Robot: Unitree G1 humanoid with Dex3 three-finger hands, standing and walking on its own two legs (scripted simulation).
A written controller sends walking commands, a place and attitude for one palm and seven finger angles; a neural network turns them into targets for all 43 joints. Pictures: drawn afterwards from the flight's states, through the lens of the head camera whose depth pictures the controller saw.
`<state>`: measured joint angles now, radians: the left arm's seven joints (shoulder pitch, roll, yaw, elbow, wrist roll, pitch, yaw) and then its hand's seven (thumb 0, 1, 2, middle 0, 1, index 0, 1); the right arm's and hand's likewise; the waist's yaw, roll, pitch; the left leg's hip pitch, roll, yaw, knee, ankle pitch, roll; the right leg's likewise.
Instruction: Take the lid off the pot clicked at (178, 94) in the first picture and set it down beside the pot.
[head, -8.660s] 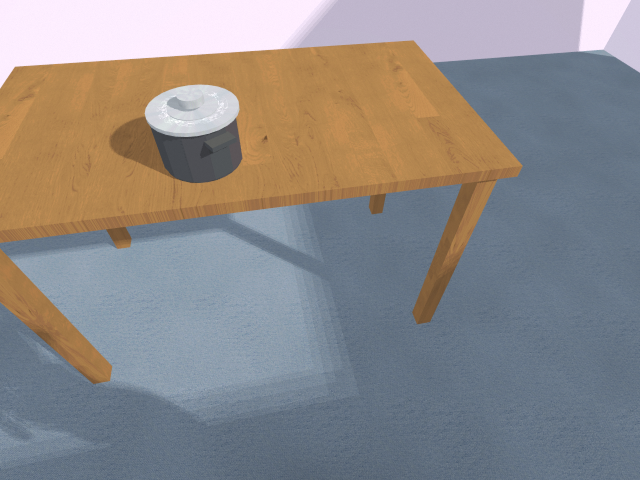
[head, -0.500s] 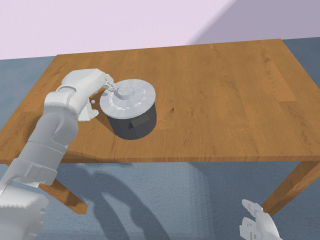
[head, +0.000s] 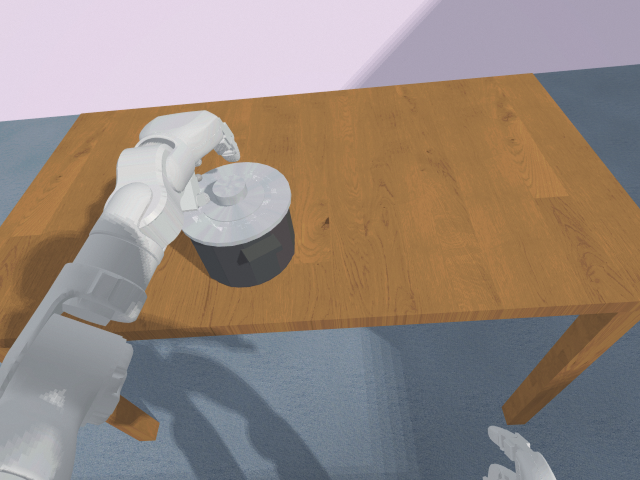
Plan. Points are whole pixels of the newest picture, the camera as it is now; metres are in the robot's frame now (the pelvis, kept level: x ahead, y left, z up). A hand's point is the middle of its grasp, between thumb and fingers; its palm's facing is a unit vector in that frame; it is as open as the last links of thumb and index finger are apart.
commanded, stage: move the open hand above the knob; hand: left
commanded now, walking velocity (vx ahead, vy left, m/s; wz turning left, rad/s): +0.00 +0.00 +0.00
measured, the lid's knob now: (230, 190) +0.50 +0.14 +0.10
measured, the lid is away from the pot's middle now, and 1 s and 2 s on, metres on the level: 0.00 0.00 0.00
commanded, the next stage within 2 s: lower the open fingers around the knob in 0.86 s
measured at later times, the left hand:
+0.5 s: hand (213, 160) +0.47 +0.14 +0.17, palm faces -0.24 -0.05 -0.97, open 10.1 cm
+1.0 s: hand (215, 166) +0.46 +0.13 +0.17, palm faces -0.24 -0.04 -0.97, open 10.1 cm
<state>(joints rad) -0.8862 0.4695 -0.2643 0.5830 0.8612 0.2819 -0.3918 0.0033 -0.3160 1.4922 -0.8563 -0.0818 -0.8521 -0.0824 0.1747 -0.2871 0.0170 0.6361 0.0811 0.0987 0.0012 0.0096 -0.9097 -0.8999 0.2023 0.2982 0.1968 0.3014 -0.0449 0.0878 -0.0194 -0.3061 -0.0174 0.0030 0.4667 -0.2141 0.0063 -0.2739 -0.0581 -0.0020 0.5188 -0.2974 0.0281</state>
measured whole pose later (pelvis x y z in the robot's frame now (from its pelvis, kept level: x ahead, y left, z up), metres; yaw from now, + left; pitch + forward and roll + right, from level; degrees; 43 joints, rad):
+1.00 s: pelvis +0.00 +0.00 +0.00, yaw +0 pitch +4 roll +1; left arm -1.02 0.39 -0.31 0.77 0.88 0.31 -0.36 0.00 -0.32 1.49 -0.86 -0.08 -0.85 -0.08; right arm 0.16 -0.27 0.03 0.65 0.08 0.10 -0.01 0.01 -0.91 -0.90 0.20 0.30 0.20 0.30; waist -0.05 0.08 -0.04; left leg -0.32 -0.02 0.01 0.46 -0.21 0.01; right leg -0.29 -0.06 0.00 0.51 -0.29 0.03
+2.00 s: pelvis +0.01 +0.01 +0.00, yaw -2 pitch +7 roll +1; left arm -1.01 0.39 -0.28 0.91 0.89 0.25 -0.33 0.00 -0.31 1.49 -0.84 -0.08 -0.85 -0.08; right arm 0.25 -0.28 0.00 0.68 0.07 0.10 -0.02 0.01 -0.91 -0.90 0.20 0.30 0.20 0.30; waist -0.08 0.07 -0.05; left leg -0.36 -0.01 0.03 0.47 -0.23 0.01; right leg -0.33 -0.05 0.02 0.50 -0.29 0.03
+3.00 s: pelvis +0.01 +0.01 +0.00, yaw -2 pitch +6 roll +1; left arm -0.99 0.40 -0.26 0.90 0.89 0.24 -0.33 0.00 0.16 0.85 -0.67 -1.00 -0.63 -0.97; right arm 0.23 -0.28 0.01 0.67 0.07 0.10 -0.03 0.01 -0.91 -0.90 0.20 0.30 0.20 0.30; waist -0.08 0.06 -0.05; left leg -0.35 -0.01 0.03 0.47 -0.22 0.01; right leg -0.32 -0.05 0.02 0.49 -0.28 0.03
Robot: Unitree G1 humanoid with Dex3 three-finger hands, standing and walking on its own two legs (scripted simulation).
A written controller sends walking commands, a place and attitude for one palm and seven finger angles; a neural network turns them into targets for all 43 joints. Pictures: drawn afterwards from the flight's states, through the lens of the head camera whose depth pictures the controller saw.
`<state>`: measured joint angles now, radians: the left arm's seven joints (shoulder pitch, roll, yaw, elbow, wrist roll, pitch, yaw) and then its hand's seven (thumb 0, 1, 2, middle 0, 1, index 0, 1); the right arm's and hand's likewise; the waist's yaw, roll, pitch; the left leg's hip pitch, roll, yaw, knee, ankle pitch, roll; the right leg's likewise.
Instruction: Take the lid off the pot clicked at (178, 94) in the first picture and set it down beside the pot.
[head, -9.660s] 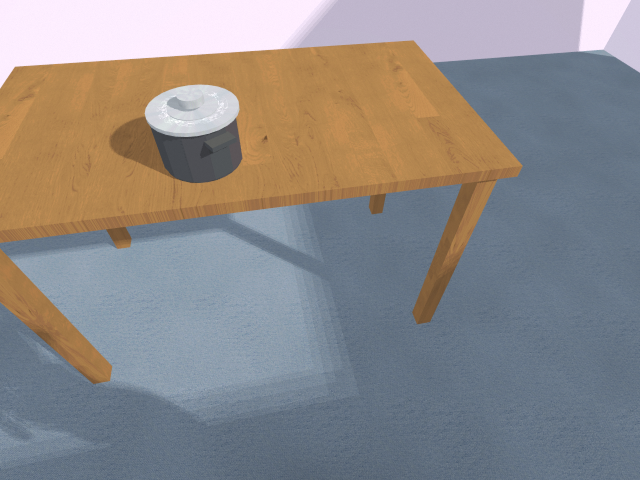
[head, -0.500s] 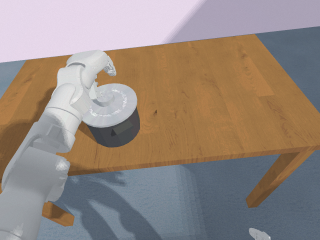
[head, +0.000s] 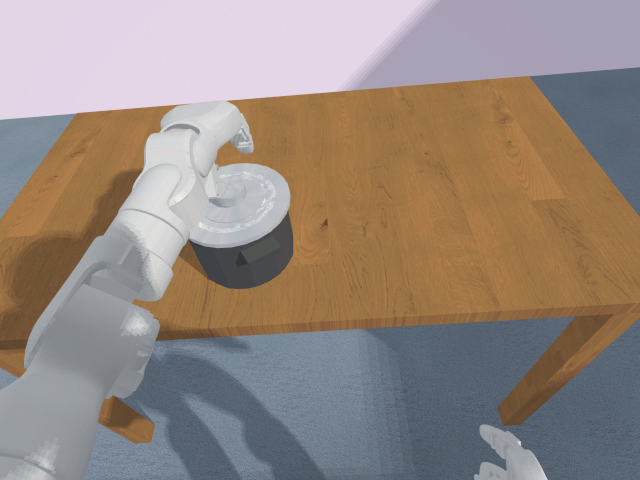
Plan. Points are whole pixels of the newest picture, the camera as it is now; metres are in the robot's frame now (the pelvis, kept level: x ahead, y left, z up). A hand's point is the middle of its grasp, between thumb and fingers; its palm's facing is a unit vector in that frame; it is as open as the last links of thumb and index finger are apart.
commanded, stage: lower the open fingers around the knob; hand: left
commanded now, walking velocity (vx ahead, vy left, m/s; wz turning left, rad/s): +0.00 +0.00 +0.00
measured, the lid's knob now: (229, 191) +0.50 +0.14 +0.10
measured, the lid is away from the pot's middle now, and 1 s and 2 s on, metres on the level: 0.00 0.00 0.00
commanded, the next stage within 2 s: close the fingers and squeeze the knob in 0.98 s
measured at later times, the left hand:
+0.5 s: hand (224, 188) +0.46 +0.13 +0.13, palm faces -0.34 -0.05 -0.94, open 10.1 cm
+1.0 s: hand (224, 186) +0.48 +0.13 +0.12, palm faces -0.36 -0.05 -0.93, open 10.1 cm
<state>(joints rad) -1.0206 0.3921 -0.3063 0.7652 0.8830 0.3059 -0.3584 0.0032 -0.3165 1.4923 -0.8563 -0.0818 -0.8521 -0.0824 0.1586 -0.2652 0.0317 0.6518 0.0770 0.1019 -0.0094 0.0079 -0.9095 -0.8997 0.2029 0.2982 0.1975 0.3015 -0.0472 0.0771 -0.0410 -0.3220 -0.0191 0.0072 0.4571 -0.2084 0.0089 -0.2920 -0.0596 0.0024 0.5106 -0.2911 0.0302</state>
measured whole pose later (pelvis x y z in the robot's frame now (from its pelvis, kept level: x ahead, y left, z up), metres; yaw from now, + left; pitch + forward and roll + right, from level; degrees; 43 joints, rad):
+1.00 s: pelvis +0.01 +0.00 +0.00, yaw -1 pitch +7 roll +1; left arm -1.01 0.39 -0.28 0.91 0.89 0.25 -0.33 0.00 -0.31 1.49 -0.84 -0.08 -0.85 -0.08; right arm 0.25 -0.28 0.00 0.68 0.07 0.10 -0.02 0.01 -0.91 -0.90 0.20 0.30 0.20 0.30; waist -0.08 0.07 -0.05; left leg -0.36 -0.01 0.03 0.47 -0.23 0.01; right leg -0.33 -0.05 0.02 0.50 -0.29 0.03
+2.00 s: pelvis +0.01 +0.00 +0.00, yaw -1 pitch +6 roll +1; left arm -0.99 0.40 -0.26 0.90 0.89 0.24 -0.33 0.00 0.16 0.85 -0.67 -1.00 -0.63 -0.97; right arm 0.23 -0.28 0.01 0.67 0.07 0.10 -0.03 0.01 -0.91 -0.90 0.20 0.30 0.20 0.30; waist -0.08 0.06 -0.05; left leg -0.35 -0.01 0.03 0.47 -0.22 0.01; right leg -0.32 -0.05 0.02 0.49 -0.28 0.03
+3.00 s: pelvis +0.01 +0.00 +0.00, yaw -1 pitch +6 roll +1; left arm -0.97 0.39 -0.29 0.87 0.88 0.26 -0.33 0.00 0.20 0.77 -0.69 -0.96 -0.64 -0.93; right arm 0.22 -0.27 0.01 0.68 0.07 0.08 -0.03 0.01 -0.91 -0.90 0.20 0.30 0.20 0.30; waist -0.07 0.07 -0.05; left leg -0.34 -0.01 0.02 0.46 -0.22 0.01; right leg -0.30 -0.05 0.02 0.49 -0.28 0.03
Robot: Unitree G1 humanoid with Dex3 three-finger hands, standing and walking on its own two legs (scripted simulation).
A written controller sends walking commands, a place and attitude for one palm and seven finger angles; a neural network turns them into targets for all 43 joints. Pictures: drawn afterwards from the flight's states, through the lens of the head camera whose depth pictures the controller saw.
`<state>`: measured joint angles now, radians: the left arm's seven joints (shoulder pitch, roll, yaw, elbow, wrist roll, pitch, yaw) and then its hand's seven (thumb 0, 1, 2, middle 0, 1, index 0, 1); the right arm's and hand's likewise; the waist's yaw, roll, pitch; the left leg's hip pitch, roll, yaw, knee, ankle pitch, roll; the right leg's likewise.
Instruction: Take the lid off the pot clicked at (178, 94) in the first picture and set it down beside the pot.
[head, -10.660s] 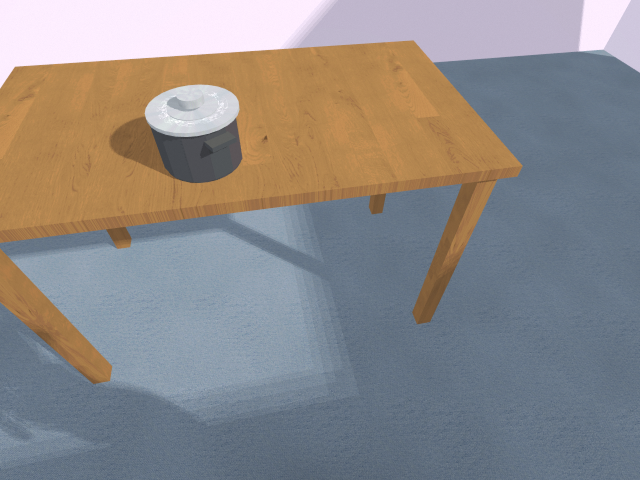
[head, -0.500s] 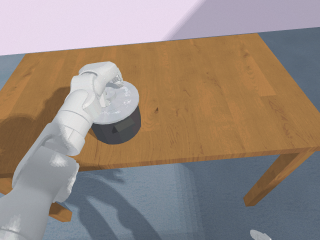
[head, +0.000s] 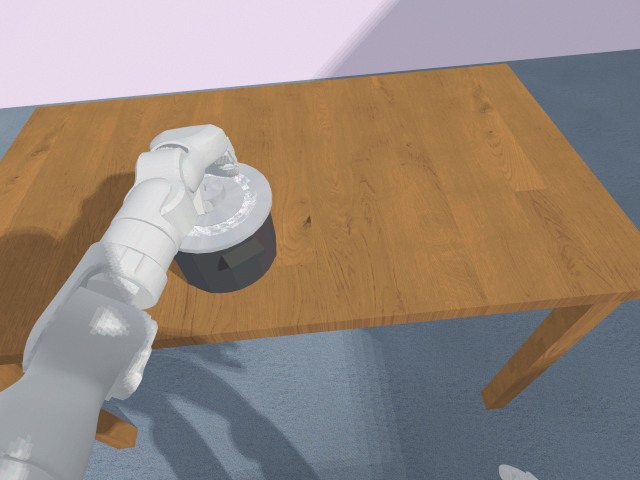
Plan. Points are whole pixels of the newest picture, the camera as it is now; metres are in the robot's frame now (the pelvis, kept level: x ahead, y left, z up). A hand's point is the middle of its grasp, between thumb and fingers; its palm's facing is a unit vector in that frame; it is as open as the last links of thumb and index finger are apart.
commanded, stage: close the fingers and squeeze the knob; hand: left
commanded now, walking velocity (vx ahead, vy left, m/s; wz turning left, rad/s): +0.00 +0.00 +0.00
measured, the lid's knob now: (207, 192) +0.48 +0.15 +0.10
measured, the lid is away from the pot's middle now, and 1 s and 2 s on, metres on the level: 0.00 0.00 0.00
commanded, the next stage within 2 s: lift the lid straight up in 1.70 s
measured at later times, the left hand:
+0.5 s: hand (200, 191) +0.46 +0.14 +0.12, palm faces -0.35 -0.07 -0.93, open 9.3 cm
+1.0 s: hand (198, 193) +0.46 +0.15 +0.12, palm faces -0.36 -0.08 -0.93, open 8.0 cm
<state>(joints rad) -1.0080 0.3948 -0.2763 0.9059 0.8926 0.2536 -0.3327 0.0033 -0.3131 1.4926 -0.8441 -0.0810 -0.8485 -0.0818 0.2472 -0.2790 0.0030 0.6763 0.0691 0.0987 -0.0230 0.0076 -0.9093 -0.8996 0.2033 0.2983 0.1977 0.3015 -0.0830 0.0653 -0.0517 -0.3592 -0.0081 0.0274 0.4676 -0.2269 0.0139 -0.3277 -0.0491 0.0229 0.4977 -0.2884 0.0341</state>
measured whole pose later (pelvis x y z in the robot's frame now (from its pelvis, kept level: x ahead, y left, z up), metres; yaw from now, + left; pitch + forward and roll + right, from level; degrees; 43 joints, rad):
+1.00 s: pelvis +0.00 +0.00 +0.00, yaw +0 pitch +6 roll +1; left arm -0.99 0.40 -0.26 0.90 0.89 0.24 -0.33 0.00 0.16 0.85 -0.67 -1.00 -0.63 -0.97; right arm 0.23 -0.28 0.01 0.67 0.07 0.10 -0.03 0.01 -0.91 -0.90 0.20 0.30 0.20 0.30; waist -0.08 0.06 -0.05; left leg -0.35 -0.01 0.03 0.47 -0.22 0.01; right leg -0.32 -0.05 0.02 0.49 -0.28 0.03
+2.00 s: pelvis +0.00 +0.00 +0.00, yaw +0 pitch +6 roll +1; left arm -0.97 0.39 -0.29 0.87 0.88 0.26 -0.33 0.00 0.20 0.77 -0.69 -0.96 -0.64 -0.93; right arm 0.22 -0.27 0.01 0.68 0.07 0.08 -0.03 0.01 -0.91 -0.90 0.20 0.30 0.20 0.30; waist -0.07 0.07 -0.05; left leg -0.34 -0.01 0.02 0.46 -0.22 0.01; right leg -0.30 -0.05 0.02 0.49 -0.28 0.03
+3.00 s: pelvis -0.01 +0.00 +0.00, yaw +1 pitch +5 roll +1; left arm -1.14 0.44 -0.28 0.85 0.90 0.31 -0.46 -0.01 0.20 0.76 -0.71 -0.95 -0.65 -0.92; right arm 0.22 -0.27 0.02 0.69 0.06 0.01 -0.03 0.01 -0.91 -0.90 0.20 0.30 0.20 0.30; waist -0.07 0.07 -0.03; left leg -0.31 -0.02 0.01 0.42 -0.20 0.02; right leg -0.27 -0.06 0.01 0.46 -0.26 0.04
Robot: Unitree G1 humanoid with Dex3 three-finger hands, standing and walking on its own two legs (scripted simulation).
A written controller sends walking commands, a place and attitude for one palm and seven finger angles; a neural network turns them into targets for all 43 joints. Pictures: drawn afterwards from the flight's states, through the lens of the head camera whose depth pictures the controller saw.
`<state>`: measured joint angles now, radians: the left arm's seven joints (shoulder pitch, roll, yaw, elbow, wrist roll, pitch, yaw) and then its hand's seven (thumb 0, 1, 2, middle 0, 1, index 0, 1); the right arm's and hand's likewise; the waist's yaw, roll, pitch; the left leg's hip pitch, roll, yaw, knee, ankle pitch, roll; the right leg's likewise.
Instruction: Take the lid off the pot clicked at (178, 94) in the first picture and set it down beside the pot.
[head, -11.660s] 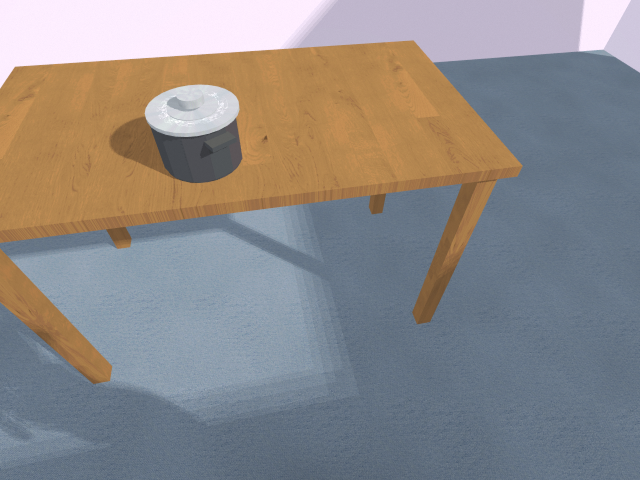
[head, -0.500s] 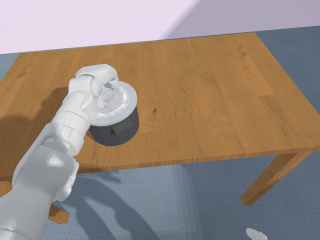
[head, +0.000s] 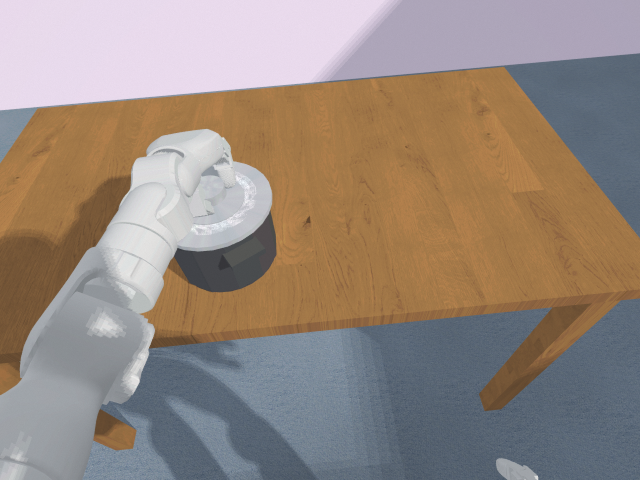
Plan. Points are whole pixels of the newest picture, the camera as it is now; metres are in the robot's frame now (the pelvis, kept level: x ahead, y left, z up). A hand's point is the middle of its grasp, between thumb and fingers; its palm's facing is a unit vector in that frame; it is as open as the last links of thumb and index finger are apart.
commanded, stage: close the fingers and squeeze the knob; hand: left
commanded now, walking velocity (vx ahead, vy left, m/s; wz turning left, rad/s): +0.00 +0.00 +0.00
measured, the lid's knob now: (208, 191) +0.49 +0.15 +0.10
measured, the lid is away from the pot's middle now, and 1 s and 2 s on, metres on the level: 0.00 0.00 0.01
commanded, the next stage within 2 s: lift the lid straight up in 0.70 s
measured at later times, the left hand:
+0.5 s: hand (198, 192) +0.46 +0.15 +0.12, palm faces -0.35 -0.08 -0.93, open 7.9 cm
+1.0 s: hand (200, 193) +0.46 +0.14 +0.12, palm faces -0.35 -0.06 -0.93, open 7.9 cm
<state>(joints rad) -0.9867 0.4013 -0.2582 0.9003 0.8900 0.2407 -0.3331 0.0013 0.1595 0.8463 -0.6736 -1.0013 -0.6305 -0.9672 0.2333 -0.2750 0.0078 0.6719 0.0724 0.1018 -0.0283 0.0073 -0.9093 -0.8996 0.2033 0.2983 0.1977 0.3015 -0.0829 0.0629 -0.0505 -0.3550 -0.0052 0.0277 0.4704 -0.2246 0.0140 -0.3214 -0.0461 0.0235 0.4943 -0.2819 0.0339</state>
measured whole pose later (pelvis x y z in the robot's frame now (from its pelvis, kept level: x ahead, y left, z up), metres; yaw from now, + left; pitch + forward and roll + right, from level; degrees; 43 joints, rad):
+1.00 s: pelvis +0.00 +0.00 +0.00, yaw +0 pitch +6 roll +1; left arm -0.97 0.39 -0.29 0.87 0.88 0.26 -0.33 0.00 0.20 0.77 -0.69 -0.96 -0.64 -0.93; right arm 0.22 -0.27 0.01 0.68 0.07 0.08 -0.03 0.01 -0.91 -0.90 0.20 0.30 0.20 0.30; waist -0.07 0.07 -0.05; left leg -0.34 -0.01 0.02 0.46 -0.22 0.01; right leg -0.30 -0.05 0.02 0.49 -0.28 0.03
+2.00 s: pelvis +0.00 +0.00 +0.00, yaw +1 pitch +5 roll +1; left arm -1.14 0.44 -0.28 0.85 0.90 0.31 -0.46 -0.01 0.20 0.76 -0.71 -0.95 -0.65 -0.92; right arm 0.22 -0.27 0.02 0.69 0.06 0.01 -0.03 0.01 -0.91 -0.90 0.20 0.30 0.20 0.30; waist -0.07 0.07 -0.03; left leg -0.31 -0.02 0.01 0.42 -0.20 0.02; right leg -0.27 -0.06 0.01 0.46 -0.26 0.04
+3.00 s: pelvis -0.01 +0.00 +0.00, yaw +1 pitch +4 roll +1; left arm -1.30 0.47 -0.25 0.93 0.94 0.29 -0.51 -0.01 0.19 0.76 -0.71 -0.95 -0.66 -0.92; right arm 0.22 -0.28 0.03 0.69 0.06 -0.02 -0.05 0.01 -0.91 -0.90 0.20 0.30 0.20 0.30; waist -0.08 0.07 -0.04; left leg -0.30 -0.02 0.02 0.40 -0.17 0.02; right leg -0.27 -0.06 0.02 0.44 -0.24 0.04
